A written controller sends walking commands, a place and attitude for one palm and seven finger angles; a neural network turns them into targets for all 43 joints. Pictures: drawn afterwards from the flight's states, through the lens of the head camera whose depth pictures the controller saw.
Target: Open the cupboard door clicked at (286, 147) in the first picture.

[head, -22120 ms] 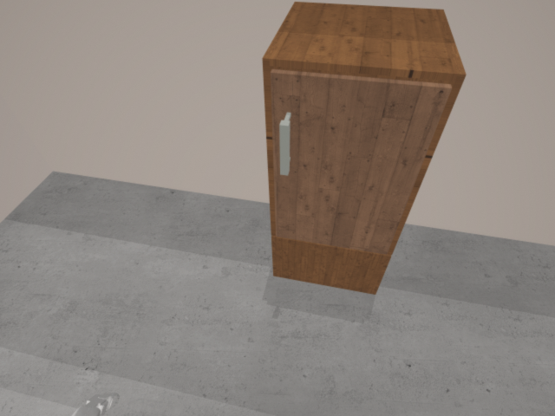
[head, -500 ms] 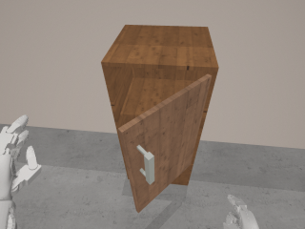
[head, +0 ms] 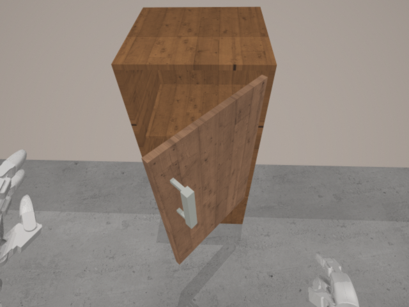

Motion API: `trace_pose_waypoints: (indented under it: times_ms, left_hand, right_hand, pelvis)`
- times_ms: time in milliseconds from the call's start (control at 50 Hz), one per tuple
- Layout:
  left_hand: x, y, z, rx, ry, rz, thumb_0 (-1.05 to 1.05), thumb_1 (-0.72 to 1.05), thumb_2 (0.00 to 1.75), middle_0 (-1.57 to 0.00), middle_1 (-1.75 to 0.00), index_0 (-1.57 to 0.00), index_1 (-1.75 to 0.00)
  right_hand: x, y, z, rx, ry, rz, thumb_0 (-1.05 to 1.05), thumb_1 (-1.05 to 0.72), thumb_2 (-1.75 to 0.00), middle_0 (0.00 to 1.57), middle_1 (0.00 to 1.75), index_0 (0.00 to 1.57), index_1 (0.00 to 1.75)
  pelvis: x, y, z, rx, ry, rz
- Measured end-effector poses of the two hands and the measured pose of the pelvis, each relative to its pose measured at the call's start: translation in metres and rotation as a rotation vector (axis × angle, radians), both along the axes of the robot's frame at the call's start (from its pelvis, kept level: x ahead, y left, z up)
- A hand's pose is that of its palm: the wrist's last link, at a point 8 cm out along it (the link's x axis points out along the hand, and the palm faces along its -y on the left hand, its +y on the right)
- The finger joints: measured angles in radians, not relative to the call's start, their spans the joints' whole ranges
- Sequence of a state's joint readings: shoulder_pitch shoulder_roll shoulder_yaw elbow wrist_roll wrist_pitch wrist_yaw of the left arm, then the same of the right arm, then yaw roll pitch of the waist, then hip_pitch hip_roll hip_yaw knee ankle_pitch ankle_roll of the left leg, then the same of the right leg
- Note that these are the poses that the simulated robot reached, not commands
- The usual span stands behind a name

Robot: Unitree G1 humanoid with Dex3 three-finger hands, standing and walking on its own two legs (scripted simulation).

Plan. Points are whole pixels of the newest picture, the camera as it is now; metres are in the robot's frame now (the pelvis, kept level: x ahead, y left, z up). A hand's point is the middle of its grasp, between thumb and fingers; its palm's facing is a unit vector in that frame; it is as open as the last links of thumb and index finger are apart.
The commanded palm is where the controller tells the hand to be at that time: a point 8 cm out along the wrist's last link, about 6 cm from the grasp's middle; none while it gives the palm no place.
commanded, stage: step back with the hand held close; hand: left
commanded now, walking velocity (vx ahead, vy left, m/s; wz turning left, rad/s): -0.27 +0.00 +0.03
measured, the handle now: (183, 203) +0.35 +0.08 -0.04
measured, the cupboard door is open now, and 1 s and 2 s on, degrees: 48 48 48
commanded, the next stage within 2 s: stop stepping back and stand still in 0.84 s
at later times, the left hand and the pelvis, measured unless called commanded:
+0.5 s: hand out of the picture +0.09 +0.32 +0.16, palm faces +0.47 -0.73 -0.49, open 7.4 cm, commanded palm +0.03 +0.35 +0.17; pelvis -0.09 +0.04 -0.01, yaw +5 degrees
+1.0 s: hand out of the picture +0.00 +0.33 +0.17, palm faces +0.43 -0.79 -0.44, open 7.4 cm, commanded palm -0.07 +0.35 +0.17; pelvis -0.20 +0.05 +0.00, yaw +1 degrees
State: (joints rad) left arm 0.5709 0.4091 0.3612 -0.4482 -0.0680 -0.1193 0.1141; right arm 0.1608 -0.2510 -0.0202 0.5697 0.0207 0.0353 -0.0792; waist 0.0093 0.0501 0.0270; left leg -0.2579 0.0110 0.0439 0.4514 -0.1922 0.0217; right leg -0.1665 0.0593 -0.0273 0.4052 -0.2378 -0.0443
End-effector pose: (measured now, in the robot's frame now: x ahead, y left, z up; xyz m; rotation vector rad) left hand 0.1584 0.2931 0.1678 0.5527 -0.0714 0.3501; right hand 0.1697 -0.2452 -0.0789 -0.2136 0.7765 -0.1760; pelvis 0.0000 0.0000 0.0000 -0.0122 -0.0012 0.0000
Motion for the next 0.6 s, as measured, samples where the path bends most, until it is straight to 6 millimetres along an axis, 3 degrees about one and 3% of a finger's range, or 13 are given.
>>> trace_pose_waypoints:
  times_ms: [200, 460, 600]
  left_hand:
    - [-0.030, 0.018, 0.013, 0.033, -0.098, -0.027, 0.01, 0.89, 0.90, -0.21, -0.31, -0.21, -0.30]
    - [-0.096, 0.054, 0.005, 0.063, -0.142, 0.046, 0.01, 0.89, 0.90, -0.21, -0.31, -0.21, -0.30]
    - [-0.141, 0.058, 0.011, 0.109, -0.193, 0.091, 0.01, 0.89, 0.90, -0.21, -0.31, -0.21, -0.30]
  right_hand:
    - [-0.035, 0.014, 0.010, -0.025, -0.032, -0.018, 0.02, -0.90, -0.89, 0.20, 0.30, 0.20, 0.30]
    - [-0.088, 0.053, 0.001, -0.045, -0.014, 0.067, 0.02, -0.90, -0.89, 0.21, 0.30, 0.20, 0.30]
    - [-0.095, 0.067, -0.012, -0.023, -0.018, 0.153, 0.02, -0.90, -0.89, 0.21, 0.30, 0.20, 0.30]
  pelvis:
    - [-0.033, 0.016, -0.003, -0.012, -0.012, -0.004]
    - [-0.083, 0.037, -0.010, -0.040, -0.021, 0.056]
    - [-0.110, 0.034, -0.019, -0.037, 0.018, 0.101]
